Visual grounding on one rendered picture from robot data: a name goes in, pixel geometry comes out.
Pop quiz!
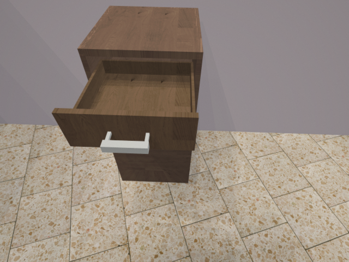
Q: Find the handle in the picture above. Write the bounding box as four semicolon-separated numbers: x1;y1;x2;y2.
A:
100;132;150;154

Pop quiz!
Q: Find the cabinet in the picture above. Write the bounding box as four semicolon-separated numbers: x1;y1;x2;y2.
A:
77;6;203;183

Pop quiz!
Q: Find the drawer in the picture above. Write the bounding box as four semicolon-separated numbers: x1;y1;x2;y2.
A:
52;59;198;151

